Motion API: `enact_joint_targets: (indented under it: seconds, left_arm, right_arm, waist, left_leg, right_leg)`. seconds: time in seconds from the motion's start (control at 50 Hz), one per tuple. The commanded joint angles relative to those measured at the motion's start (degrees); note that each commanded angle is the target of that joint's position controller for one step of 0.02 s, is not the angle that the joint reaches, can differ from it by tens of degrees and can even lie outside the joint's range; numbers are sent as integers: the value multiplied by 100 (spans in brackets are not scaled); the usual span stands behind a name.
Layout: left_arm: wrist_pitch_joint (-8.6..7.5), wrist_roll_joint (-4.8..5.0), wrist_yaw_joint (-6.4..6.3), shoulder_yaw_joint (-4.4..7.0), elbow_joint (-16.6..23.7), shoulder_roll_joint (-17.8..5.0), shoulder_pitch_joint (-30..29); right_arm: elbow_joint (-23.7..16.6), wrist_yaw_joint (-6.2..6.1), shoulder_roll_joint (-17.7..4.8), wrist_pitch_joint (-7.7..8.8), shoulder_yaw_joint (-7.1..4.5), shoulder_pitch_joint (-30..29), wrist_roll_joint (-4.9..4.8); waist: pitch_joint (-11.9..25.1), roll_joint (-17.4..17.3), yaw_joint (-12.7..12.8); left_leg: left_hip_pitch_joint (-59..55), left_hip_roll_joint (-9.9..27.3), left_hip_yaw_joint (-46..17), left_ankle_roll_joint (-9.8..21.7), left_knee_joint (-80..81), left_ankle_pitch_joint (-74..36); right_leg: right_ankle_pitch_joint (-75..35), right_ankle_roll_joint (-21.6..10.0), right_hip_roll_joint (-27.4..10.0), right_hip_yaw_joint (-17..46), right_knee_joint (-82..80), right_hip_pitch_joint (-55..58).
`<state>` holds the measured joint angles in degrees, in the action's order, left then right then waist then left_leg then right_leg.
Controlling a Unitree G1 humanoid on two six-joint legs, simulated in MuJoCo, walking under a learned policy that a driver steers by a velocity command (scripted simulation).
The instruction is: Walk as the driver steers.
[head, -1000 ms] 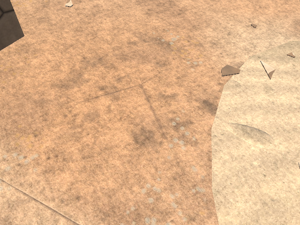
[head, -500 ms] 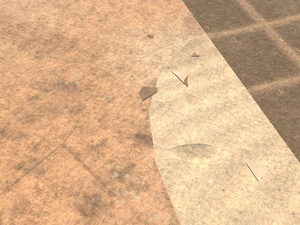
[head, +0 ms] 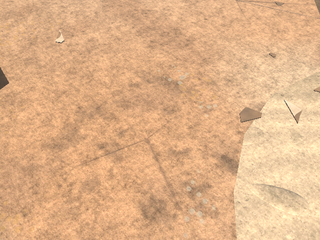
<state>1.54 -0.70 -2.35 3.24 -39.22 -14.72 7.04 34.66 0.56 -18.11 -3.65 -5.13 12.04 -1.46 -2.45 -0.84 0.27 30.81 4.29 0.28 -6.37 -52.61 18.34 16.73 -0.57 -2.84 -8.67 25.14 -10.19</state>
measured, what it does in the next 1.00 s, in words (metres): steps on the spot, turning right: left foot, then right foot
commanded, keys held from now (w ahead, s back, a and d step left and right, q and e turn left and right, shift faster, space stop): q+shift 0.02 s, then e+shift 0.68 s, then q+shift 0.30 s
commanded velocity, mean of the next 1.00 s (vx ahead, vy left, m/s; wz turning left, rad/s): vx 0.00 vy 0.00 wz -0.26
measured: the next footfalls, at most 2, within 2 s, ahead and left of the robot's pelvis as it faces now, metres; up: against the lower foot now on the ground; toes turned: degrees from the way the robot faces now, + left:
left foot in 0.10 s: +0.07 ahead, +0.15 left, +0.00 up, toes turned +7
right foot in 0.58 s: +0.04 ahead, -0.10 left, +0.00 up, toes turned -20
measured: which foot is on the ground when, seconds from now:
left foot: up 0.00-0.08, down 0.10-0.58, up 0.60-1.00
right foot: down 0.00-0.10, up 0.12-0.56, down 0.58-1.00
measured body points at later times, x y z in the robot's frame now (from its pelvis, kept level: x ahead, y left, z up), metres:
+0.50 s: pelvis +0.02 +0.03 +0.00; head +0.05 +0.02 +0.44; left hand +0.15 +0.31 -0.11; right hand +0.18 -0.24 -0.10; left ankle +0.03 +0.15 -0.74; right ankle +0.01 -0.08 -0.70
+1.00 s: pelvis +0.04 -0.02 +0.00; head +0.05 -0.04 +0.45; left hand +0.31 +0.14 -0.07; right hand +0.05 -0.32 -0.13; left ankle +0.10 +0.13 -0.70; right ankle +0.00 -0.08 -0.74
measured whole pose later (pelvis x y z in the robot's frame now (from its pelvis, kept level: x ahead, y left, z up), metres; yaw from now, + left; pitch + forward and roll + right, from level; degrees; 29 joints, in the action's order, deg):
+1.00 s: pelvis +0.04 -0.02 +0.00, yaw -18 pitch +1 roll +0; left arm 0.8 -1.9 -1.6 1.0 -36.3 -11.9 4.9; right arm 45.7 -0.6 -16.8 -2.6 -4.5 11.6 -1.5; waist -1.0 -2.3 -2.2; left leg 24.6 4.2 -0.9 -5.0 -49.1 21.4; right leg 15.2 -4.7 3.3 -3.1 25.8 -11.4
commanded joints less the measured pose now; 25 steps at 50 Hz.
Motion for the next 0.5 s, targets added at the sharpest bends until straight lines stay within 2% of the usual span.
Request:
enact_joint_targets:
  seconds: [0.02,0.04,0.06,0.08,0.1,0.12,0.14,0.16,0.18,0.2,0.22,0.24,0.28,0.32,0.38,0.42,0.5]
  left_arm:
    - [-86,105,67,409,263,-1245,10]
    - [-129,181,100,418,200,-1249,134]
    - [-169,265,133,408,133,-1247,154]
    - [-204,349,160,373,71,-1184,87]
    - [-261,323,203,272,-78,-928,347]
    - [-335,-44,258,35,133,-438,337]
    - [-314,-61,293,-23,44,-351,394]
    - [-231,130,291,120,-117,-816,213]
    - [-166,274,275,142,-95,-806,182]
    - [-89,274,190,164,-208,-819,258]
    - [-2,210,104,237,-257,-993,351]
    - [60,210,54,298,-303,-1097,552]
    - [148,263,-27,344,-324,-1040,832]
    - [209,249,-74,319,-185,-857,723]
    - [208,163,6,248,93,-625,553]
    - [196,138,109,210,270,-538,489]
    - [267,163,263,272,501,-639,626]
  right_arm:
    - [-615,104,-356,49,-53,-320,-1]
    - [-650,107,-345,23,-54,-377,18]
    - [-652,101,-316,10,-66,-317,32]
    - [-557,77,-309,26,-87,-47,54]
    - [-449,12,-550,58,-149,237,99]
    - [-501,-117,-1073,100,-204,562,237]
    - [-481,-135,-694,200,-20,264,371]
    - [-389,-70,-196,283,127,266,401]
    - [-236,-50,-245,345,116,-5,385]
    - [-210,-64,-443,361,47,-333,334]
    - [-196,-103,-592,364,-7,-586,283]
    - [-184,-160,-689,348,-38,-707,299]
    - [-184,-261,-435,310,15,-900,327]
    - [-99,-335,-222,297,64,-951,326]
    - [45,-402,-269,291,14,-962,322]
    - [116,-385,-393,292,-51,-988,286]
    - [228,-253,-620,311,-172,-1037,143]
  waist:
    - [500,998,178]
    - [513,985,201]
    - [549,935,93]
    - [632,824,-135]
    - [867,326,-248]
    - [1613,-1125,-226]
    - [2136,-1505,-223]
    - [1987,-684,-457]
    - [1442,-731,-281]
    - [1110,-670,-192]
    - [801,-807,-119]
    - [686,-863,-14]
    - [642,-817,76]
    - [465,-748,37]
    - [481,-644,-15]
    - [537,-630,-36]
    - [589,-663,65]
  left_leg:
    - [-94,-99,421,217,753,11]
    - [-381,-190,399,323,1094,115]
    - [-723,-316,376,468,1624,25]
    - [-1388,-471,366,669,2517,-611]
    - [-2523,-412,65,874,3204,-2009]
    - [-4340,1143,-1631,1370,2737,-5127]
    - [-3883,2252,-2214,2527,2703,-5645]
    - [-3429,1837,-1575,2520,2844,-4919]
    - [-3146,1444,-1065,2205,2875,-4152]
    - [-2842,1225,-764,1965,3017,-3475]
    - [-2370,1201,-558,1924,3156,-3389]
    - [-2058,1182,-362,1945,3268,-3391]
    - [-1983,1268,-111,1959,3470,-2761]
    - [-2043,1339,16,1908,3626,-1964]
    - [-2266,1476,203,1902,3640,-1671]
    - [-2326,1613,329,1930,3608,-1800]
    - [-2419,1840,536,1793,3335,-2268]
  right_leg:
    - [-3425,-1054,-1533,588,-288,700]
    - [-3464,-1026,-1539,669,-146,610]
    - [-3486,-960,-1513,707,62,575]
    - [-3345,-788,-1362,600,454,362]
    - [-2819,-436,-1035,297,1088,-223]
    - [79,98,-588,16,2448,-1707]
    - [2396,400,-306,623,3210,-2026]
    - [2383,462,-413,1095,3517,-1804]
    - [2248,441,-346,1156,3503,-2021]
    - [1916,471,-318,1119,3473,-2111]
    - [1486,554,-219,1082,3704,-2011]
    - [1245,624,-78,970,4085,-1915]
    - [939,723,-35,902,4496,-2083]
    - [648,756,-178,908,4289,-2364]
    - [436,707,-373,824,3505,-2314]
    - [502,590,-449,719,3004,-2068]
    - [635,263,-380,434,2248,-1574]
Velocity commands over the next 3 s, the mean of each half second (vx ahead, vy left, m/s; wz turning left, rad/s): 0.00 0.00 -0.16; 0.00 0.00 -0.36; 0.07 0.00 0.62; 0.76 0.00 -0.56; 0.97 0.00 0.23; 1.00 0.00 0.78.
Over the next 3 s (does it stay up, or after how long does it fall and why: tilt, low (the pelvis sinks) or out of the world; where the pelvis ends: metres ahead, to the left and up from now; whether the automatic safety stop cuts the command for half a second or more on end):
stays up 1.33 -0.36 0.00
